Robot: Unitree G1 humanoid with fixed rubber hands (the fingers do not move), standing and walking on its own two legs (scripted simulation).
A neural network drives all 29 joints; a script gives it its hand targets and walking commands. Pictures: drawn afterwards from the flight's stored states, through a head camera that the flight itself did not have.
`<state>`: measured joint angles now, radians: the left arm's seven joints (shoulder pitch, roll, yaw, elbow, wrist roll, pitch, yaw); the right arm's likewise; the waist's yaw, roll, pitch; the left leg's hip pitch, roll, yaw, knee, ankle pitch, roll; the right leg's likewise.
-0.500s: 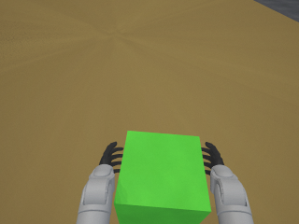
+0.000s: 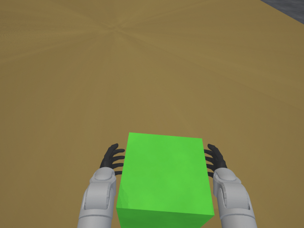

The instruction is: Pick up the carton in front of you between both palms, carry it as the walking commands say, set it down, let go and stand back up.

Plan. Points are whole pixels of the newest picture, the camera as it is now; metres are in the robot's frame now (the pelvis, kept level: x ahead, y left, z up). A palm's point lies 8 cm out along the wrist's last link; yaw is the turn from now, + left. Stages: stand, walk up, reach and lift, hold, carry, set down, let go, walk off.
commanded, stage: hold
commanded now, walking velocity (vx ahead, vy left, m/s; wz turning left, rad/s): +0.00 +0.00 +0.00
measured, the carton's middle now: (160, 187) +0.27 +0.00 -0.06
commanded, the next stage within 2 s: set down in 0.72 s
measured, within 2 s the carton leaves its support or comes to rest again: neither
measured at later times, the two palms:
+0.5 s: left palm (109, 170) +0.27 +0.14 +0.04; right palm (226, 182) +0.24 -0.16 +0.04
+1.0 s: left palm (114, 157) +0.32 +0.14 +0.02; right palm (220, 168) +0.29 -0.16 +0.03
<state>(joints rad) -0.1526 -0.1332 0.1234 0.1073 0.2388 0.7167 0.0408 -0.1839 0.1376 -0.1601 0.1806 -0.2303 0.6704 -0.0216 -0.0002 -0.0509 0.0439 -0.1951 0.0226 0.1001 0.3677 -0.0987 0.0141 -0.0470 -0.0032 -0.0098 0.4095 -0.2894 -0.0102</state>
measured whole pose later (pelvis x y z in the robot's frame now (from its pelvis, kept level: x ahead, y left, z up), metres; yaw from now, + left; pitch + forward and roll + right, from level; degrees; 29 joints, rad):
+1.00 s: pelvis +0.00 +0.02 +0.00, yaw -7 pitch -4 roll +0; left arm -0.39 -0.19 0.35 0.41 0.37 0.62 -0.02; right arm -0.41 0.20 -0.40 0.46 -0.37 0.59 0.02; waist 0.02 -0.06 0.04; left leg -0.20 -0.03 0.06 0.43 -0.16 0.04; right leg -0.09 0.01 0.12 0.47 -0.31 0.01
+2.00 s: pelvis -0.08 +0.03 -0.25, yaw -10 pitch +44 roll -6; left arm -0.96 0.07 0.30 0.72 0.21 0.28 0.04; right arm -0.88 0.11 -0.53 0.63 -0.15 0.20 -0.11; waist 0.00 -0.07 -0.16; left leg -1.99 -0.05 -0.07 1.59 -0.37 0.01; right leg -1.83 0.10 0.03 1.65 -0.60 0.06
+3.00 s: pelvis -0.11 +0.02 -0.40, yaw -13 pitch +40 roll -3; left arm -1.31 0.32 0.22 1.07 0.04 0.17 0.02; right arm -1.26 -0.02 -0.37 0.91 -0.03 0.15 -0.21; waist 0.07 -0.08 0.19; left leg -2.36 0.02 -0.06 2.07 -0.41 -0.01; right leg -2.23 0.21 0.02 2.17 -0.65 0.08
